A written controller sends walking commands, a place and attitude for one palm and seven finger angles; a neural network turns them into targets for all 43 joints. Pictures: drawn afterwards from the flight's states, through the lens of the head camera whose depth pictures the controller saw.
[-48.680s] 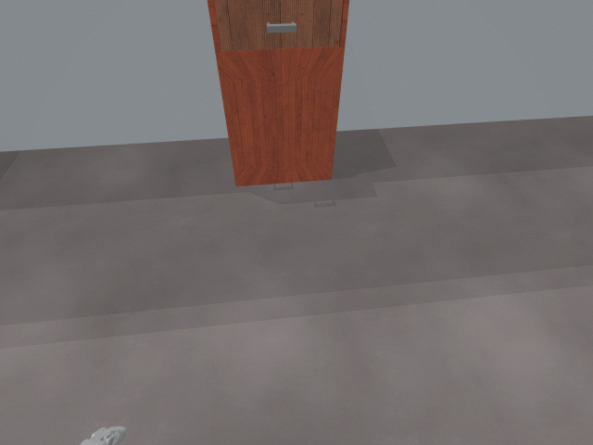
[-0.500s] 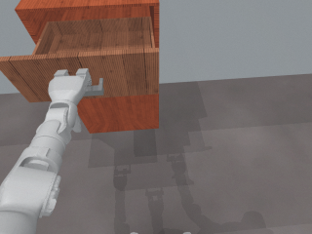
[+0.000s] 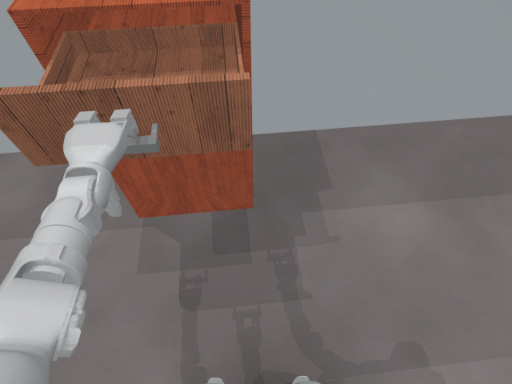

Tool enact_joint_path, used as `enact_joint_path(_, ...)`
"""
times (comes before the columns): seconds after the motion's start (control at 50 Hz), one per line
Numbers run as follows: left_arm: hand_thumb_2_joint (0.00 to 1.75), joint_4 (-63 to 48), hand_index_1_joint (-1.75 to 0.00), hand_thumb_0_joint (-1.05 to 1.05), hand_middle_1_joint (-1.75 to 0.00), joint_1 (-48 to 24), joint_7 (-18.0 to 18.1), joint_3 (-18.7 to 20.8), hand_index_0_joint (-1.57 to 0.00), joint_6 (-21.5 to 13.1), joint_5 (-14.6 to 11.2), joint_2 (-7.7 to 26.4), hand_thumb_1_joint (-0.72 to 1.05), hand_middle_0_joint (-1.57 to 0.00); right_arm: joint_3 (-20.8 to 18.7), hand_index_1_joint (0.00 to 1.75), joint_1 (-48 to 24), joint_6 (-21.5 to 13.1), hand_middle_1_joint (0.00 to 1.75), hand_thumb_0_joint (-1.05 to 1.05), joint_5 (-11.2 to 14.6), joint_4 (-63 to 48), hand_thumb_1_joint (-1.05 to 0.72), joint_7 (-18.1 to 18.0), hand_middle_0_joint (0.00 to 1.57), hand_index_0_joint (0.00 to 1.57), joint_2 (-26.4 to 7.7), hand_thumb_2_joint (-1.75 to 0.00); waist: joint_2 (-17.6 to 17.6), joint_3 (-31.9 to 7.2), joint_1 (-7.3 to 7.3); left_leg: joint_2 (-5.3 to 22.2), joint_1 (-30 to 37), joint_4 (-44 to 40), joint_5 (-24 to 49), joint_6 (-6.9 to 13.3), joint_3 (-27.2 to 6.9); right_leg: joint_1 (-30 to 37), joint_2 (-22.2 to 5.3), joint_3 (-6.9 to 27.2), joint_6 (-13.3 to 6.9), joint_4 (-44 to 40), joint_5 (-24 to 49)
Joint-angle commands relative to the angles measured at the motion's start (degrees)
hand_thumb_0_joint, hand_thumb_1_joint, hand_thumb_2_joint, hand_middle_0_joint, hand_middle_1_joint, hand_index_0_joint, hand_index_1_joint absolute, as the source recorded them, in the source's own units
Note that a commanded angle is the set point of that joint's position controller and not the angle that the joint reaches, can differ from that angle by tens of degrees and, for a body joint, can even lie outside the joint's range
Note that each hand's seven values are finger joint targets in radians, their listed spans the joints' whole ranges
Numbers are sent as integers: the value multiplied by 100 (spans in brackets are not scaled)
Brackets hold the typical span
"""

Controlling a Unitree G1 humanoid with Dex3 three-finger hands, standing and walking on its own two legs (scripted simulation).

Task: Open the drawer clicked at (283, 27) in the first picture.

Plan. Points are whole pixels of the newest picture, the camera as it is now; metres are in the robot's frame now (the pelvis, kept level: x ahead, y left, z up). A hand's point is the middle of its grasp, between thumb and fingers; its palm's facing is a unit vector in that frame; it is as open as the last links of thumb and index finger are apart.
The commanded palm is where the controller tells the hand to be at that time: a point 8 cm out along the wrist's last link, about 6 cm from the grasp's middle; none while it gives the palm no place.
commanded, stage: lower the fingers behind the handle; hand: left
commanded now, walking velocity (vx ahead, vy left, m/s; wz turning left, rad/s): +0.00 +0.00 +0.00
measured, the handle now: (129, 137) +0.54 +0.23 +0.04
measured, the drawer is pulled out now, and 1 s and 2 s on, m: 0.27 0.27 0.27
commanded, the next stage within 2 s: lift the fingers back up to retry in 0.08 s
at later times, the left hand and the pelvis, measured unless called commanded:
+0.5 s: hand (105, 161) +0.47 +0.25 +0.06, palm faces -0.02 -0.03 -1.00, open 13.8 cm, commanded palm +0.44 +0.26 +0.13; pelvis +0.01 +0.01 +0.01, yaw +0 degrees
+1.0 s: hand (97, 152) +0.45 +0.25 +0.10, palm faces -0.07 -0.04 -1.00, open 13.8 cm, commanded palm +0.43 +0.25 +0.16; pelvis +0.03 +0.02 +0.02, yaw +1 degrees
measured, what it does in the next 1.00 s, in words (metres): stands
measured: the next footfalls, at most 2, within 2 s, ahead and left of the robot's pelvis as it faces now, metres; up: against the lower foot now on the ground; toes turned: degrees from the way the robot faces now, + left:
none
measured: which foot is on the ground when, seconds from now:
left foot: down 0.00-1.00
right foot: down 0.00-1.00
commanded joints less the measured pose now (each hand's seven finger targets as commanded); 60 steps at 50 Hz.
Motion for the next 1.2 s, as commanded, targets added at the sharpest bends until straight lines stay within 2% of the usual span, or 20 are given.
enact_joint_path(0.0,30,-319,-120,0,-120,-1444,-41,226,-30,103,-22,1069,-50,-30,-315,30,434,-114,30,0,-25,-432,-90,-44,20,20,-785,-90,-314,-1376,-71,-46,782,-516,1079,143,240,1088,-51,-62,-70,-726,1110)
enact_joint_path(0.04,30,-211,-120,0,-120,-1307,-24,356,-30,171,-20,1241,-50,-30,-294,30,432,-97,30,0,-20,-440,-90,-49,20,20,-802,-90,-476,-1365,-40,-39,721,-523,1094,148,227,1151,-47,-62,-55,-706,1155)
enact_joint_path(0.1,30,-267,-120,0,-120,-1586,-48,127,-30,191,-51,991,-50,-30,-291,30,422,-112,30,0,-12,-453,-90,-53,20,20,-790,-90,-470,-1283,-149,-38,784,-557,1027,144,222,1060,-51,-89,-44,-763,1076)
enact_joint_path(0.14,30,-177,-120,0,-120,-1412,-40,291,-30,217,-16,1206,-50,-30,-275,30,387,-99,30,0,-7,-470,-90,-62,20,20,-808,-90,-498,-1269,-82,-31,758,-570,1029,144,213,1078,-47,-87,-49,-731,1046)
enact_joint_path(0.22,30,-628,-120,0,-120,-1686,-20,370,-30,173,-27,1276,-50,-30,-294,30,342,-103,30,0,-19,-531,-90,-67,20,20,-768,-90,-285,-1671,-16,-14,1105,-620,1302,146,196,1275,-44,-91,-67,-720,1206)
enact_joint_path(0.34,30,-940,-120,0,-120,-1994,26,527,-30,133,-41,1475,-50,-30,-285,30,260,-130,30,0,-4,-519,-90,-105,20,20,-755,-90,-290,-1541,-30,9,1338,-763,1408,148,129,1331,-32,-128,-78,-831,1164)
enact_joint_path(0.52,30,-1911,-120,0,-120,-2148,-1,716,-30,-57,-114,1642,-50,-30,-346,30,159,-210,30,0,-27,-517,-90,-101,20,20,-735,-90,196,-2095,100,56,2232,-848,2497,89,37,1671,-5,-167,-126,-865,1735)
enact_joint_path(0.6,30,-2487,-120,0,-120,-2026,-107,534,-30,-2,-237,1377,-50,-30,-395,30,110,-223,30,0,-20,-522,-90,-45,20,20,-750,-90,348,-2209,90,134,2795,-838,3424,-5,-104,1584,19,-249,-130,-911,1873)
enact_joint_path(0.64,30,-2430,-120,0,-120,-2048,-199,342,-30,131,-298,1147,-50,-30,-402,30,119,-211,30,0,-4,-445,-90,-6,20,20,-763,-90,247,-1947,22,169,2881,-881,3517,-40,-149,1449,29,-303,-107,-963,1839)
enact_joint_path(0.7,30,-2633,-120,0,-120,-1799,-383,528,-30,305,-388,1410,-50,-30,-373,30,1,-146,30,0,-1,-499,-90,26,20,20,-811,-90,287,-2019,186,151,2951,-978,3778,-62,-117,1791,7,-277,-134,-1045,2042)
enact_joint_path(0.76,30,-2908,-120,0,-120,-1904,-575,200,-30,457,-389,1074,-50,-30,-361,30,-151,-107,30,0,37,-530,-90,67,20,20,-750,-90,275,-1888,143,183,3112,-1021,3952,-100,-169,1744,-6,-313,-116,-1073,2039)
enact_joint_path(0.8,30,-2655,-120,0,-120,-1516,-723,95,-30,563,-410,909,-50,-30,-336,30,-196,-61,30,0,37,-562,-90,92,20,20,-762,-90,30,-1627,161,178,3008,-1068,3948,-97,-168,1800,-3,-318,-129,-1143,2027)
enact_joint_path(0.84,30,-2398,-120,0,-120,-1136,-875,228,-30,627,-438,1034,-50,-30,-285,30,-270,-3,30,0,49,-613,-90,76,20,20,-786,-90,-286,-1394,245,126,2699,-1163,3478,-23,-79,1989,-28,-303,-120,-1175,2047)
enact_joint_path(0.88,30,-2295,-120,0,-120,-1402,-986,199,-30,592,-425,1082,-50,-30,-233,30,-341,32,30,0,66,-643,-90,28,20,20,-785,-90,-477,-1176,206,82,2456,-1263,2856,24,-23,2030,-53,-291,-128,-1218,1917)
enact_joint_path(0.96,30,-2804,-120,0,-120,-2084,-952,211,-30,219,-305,1187,-50,-30,-240,30,-402,3,30,0,24,-728,-90,-61,20,20,-697,-90,-74,-1539,191,24,2652,-1204,2779,57,6,2064,-85,-204,-146,-1182,1926)
enact_joint_path(1.0,30,-2974,-120,0,-120,-2097,-852,480,-30,15,-297,1479,-50,-30,-262,30,-368,-37,30,0,-11,-726,-90,-97,20,20,-699,-90,-4,-1770,231,14,2735,-1135,2933,43,-15,2144,-75,-172,-159,-1146,1986)
enact_joint_path(1.04,30,-2969,-120,0,-120,-2383,-730,268,-30,-126,-298,1204,-50,-30,-262,30,-348,-94,30,0,-23,-665,-90,-108,20,20,-629,-90,139,-1739,126,1,2808,-1073,2946,38,-20,1919,-73,-193,-143,-1111,1982)
enact_joint_path(1.08,30,-2871,-120,0,-120,-2433,-607,164,-30,-161,-310,1025,-50,-30,-287,30,-288,-140,30,0,-25,-591,-90,-85,20,20,-620,-90,164,-1741,85,5,2841,-1027,3008,0,-41,1777,-54,-222,-147,-1075,1952)
enact_joint_path(1.14,30,-2464,-120,0,-120,-2406,-431,407,-30,-27,-266,1287,-50,-30,-293,30,-239,-149,30,0,-37,-468,-90,-74,20,20,-655,-90,85,-1728,93,-24,2666,-1015,2759,10,16,1834,-55,-212,-148,-1074,1962)
enact_joint_path(1.18,30,-2253,-120,0,-120,-2204,-393,380,-30,106,-273,1184,-50,-30,-285,30,-246,-149,30,0,-37,-472,-90,-51,20,20,-638,-90,-27,-1793,163,-52,2522,-1051,2659,34,72,2019,-69,-198,-146,-1078,2058)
